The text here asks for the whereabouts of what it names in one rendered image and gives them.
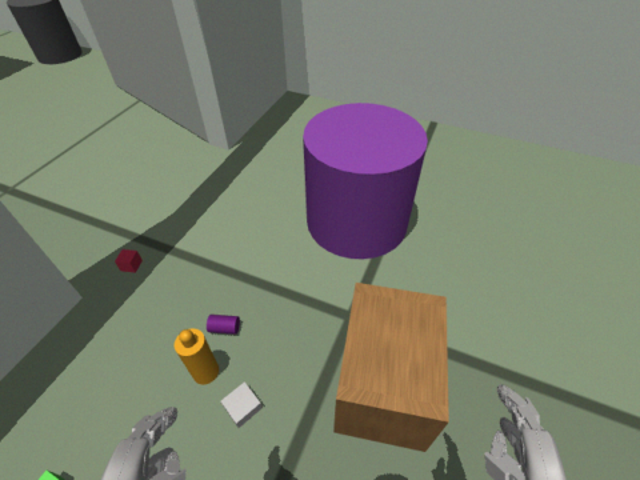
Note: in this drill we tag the left robot hand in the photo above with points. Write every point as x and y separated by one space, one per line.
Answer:
130 459

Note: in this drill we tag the right robot hand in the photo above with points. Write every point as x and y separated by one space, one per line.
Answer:
535 449

